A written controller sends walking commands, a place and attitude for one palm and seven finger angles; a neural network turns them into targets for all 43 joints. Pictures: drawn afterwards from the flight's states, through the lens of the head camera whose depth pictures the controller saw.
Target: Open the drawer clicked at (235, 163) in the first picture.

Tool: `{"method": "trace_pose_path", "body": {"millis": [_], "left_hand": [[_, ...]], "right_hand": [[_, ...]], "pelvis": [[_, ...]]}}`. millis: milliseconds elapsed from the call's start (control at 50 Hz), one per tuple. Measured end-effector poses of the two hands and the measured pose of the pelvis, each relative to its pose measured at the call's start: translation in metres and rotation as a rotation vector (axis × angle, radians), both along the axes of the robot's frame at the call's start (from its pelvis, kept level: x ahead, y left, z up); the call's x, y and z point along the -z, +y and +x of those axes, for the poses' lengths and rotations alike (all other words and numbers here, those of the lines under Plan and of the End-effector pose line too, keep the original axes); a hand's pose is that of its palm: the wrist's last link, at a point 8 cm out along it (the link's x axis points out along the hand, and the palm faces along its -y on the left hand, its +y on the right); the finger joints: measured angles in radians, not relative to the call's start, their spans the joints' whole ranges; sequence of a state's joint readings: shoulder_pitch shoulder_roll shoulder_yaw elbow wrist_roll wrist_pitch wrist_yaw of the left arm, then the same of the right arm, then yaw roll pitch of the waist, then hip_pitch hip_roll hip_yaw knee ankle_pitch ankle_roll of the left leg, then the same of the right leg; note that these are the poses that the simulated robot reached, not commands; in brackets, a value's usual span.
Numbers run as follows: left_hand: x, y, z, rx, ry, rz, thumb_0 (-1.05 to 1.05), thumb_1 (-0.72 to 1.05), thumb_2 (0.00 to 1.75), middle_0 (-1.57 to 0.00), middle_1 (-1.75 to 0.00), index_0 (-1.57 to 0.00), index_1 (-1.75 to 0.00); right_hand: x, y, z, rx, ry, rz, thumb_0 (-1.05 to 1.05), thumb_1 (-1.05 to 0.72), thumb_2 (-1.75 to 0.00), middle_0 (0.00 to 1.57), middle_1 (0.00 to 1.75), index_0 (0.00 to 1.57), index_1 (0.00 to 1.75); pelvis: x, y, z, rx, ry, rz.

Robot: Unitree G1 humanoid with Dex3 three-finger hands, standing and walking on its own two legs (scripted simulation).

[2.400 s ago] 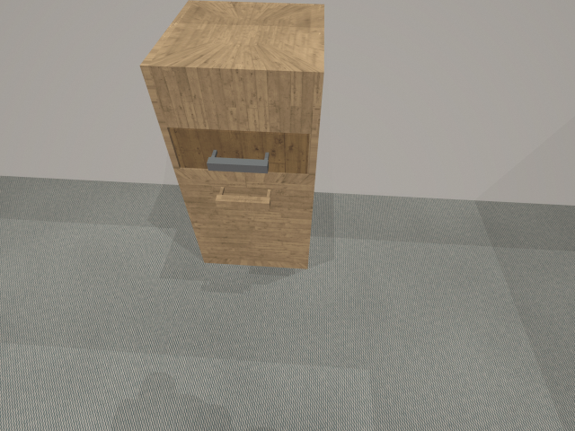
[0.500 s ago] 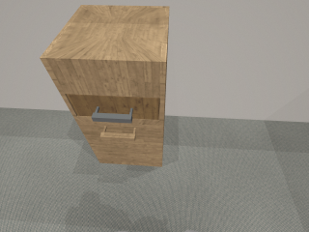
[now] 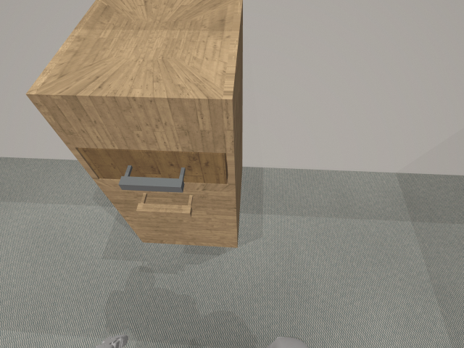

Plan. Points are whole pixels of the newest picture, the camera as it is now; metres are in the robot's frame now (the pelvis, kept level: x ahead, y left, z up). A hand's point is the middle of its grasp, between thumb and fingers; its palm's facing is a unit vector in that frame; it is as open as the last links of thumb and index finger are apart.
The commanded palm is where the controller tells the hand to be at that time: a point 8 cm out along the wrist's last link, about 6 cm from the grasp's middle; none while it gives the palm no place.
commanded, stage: come to a stop and stand still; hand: left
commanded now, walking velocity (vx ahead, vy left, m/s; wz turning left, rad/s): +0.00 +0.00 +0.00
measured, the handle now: (154, 177) +0.53 +0.25 -0.16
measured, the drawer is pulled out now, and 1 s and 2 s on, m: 0.00 0.00 0.00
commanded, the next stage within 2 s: look again from close up in 0.58 s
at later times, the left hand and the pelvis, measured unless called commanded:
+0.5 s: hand out of the picture -0.04 +0.14 -0.17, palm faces +0.04 -0.98 -0.20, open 7.3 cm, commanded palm none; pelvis -0.03 -0.04 -0.01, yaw +0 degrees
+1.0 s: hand out of the picture +0.00 +0.12 -0.18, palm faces +0.02 -0.99 -0.16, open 7.3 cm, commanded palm none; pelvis +0.01 -0.03 +0.00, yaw -1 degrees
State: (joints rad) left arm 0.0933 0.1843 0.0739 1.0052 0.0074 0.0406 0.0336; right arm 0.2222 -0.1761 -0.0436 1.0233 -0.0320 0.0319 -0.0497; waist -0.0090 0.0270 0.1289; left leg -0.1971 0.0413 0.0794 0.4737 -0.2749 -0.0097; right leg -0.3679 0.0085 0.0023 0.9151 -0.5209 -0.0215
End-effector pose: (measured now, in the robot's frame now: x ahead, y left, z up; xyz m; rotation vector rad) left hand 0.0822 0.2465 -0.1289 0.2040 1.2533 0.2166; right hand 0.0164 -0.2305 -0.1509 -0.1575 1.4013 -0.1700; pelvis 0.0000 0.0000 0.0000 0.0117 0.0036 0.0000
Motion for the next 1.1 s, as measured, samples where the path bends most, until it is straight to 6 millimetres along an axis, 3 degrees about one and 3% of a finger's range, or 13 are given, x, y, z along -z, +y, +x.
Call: {"method": "trace_pose_path", "body": {"millis": [80, 140, 280, 360, 460, 580, 720, 820, 920, 1100], "left_hand": [[0.003, -0.012, -0.001, 0.038, -0.067, 0.040, 0.01, 0.91, 0.90, -0.20, -0.30, -0.20, -0.30], [0.005, -0.024, -0.014, 0.072, -0.064, 0.045, 0.01, 0.91, 0.90, -0.20, -0.30, -0.20, -0.30], [0.022, -0.043, -0.053, 0.027, -0.041, -0.029, 0.01, 0.91, 0.90, -0.20, -0.30, -0.20, -0.30], [0.020, -0.048, -0.076, 0.004, -0.012, -0.044, 0.01, 0.92, 0.90, -0.20, -0.30, -0.20, -0.30], [0.013, -0.058, -0.114, -0.009, 0.052, -0.062, 0.01, 0.92, 0.90, -0.20, -0.30, -0.20, -0.30], [0.015, -0.065, -0.140, -0.023, 0.144, -0.087, 0.01, 0.91, 0.90, -0.20, -0.30, -0.20, -0.30], [0.015, -0.072, -0.136, -0.026, 0.173, -0.107, 0.01, 0.91, 0.90, -0.20, -0.30, -0.20, -0.30], [0.015, -0.077, -0.120, -0.016, 0.172, -0.118, 0.01, 0.91, 0.90, -0.20, -0.30, -0.20, -0.30], [0.017, -0.079, -0.100, -0.006, 0.156, -0.125, 0.01, 0.91, 0.90, -0.20, -0.30, -0.20, -0.30], [0.017, -0.075, -0.080, -0.014, 0.141, -0.110, 0.01, 0.92, 0.90, -0.20, -0.30, -0.20, -0.30]], "right_hand": [[0.013, -0.015, 0.008, 0.020, -0.056, 0.044, 0.00, -0.91, -0.90, 0.20, 0.29, 0.21, 0.30], [0.018, -0.025, 0.024, 0.035, -0.146, 0.041, 0.01, -0.91, -0.90, 0.20, 0.29, 0.20, 0.30], [0.005, -0.023, 0.045, -0.009, -0.299, 0.023, 0.00, -0.91, -0.90, 0.20, 0.29, 0.20, 0.30], [0.000, -0.017, 0.033, -0.042, -0.277, 0.044, 0.00, -0.91, -0.90, 0.20, 0.29, 0.20, 0.30], [-0.005, -0.027, 0.014, -0.038, -0.227, 0.042, 0.00, -0.93, -0.90, 0.20, 0.29, 0.20, 0.30], [-0.004, -0.034, -0.027, -0.009, -0.118, 0.025, 0.00, -0.92, -0.90, 0.20, 0.29, 0.20, 0.30], [-0.003, -0.025, -0.074, 0.019, 0.053, 0.042, 0.00, -0.92, -0.90, 0.20, 0.29, 0.20, 0.30], [-0.004, -0.012, -0.084, 0.040, 0.110, 0.065, 0.01, -0.91, -0.90, 0.20, 0.29, 0.20, 0.30], [-0.003, 0.000, -0.073, 0.047, 0.103, 0.085, 0.01, -0.91, -0.90, 0.20, 0.29, 0.20, 0.30], [0.001, 0.003, -0.026, 0.020, 0.032, 0.081, 0.02, -0.92, -0.90, 0.20, 0.29, 0.20, 0.30]], "pelvis": [[0.013, -0.018, -0.002, 0.020, 0.019, 0.035], [0.017, -0.020, -0.007, 0.011, -0.006, -0.002], [0.023, -0.022, -0.020, 0.004, -0.053, -0.021], [0.016, -0.028, -0.027, 0.013, -0.054, -0.008], [0.007, -0.034, -0.031, 0.007, -0.032, -0.003], [0.004, -0.037, -0.028, 0.000, -0.026, -0.013], [0.001, -0.037, -0.019, -0.002, -0.012, -0.012], [-0.001, -0.037, -0.009, 0.002, -0.006, -0.008], [-0.001, -0.035, 0.002, 0.006, -0.004, -0.005], [0.000, -0.033, 0.019, 0.009, -0.008, 0.000]]}}
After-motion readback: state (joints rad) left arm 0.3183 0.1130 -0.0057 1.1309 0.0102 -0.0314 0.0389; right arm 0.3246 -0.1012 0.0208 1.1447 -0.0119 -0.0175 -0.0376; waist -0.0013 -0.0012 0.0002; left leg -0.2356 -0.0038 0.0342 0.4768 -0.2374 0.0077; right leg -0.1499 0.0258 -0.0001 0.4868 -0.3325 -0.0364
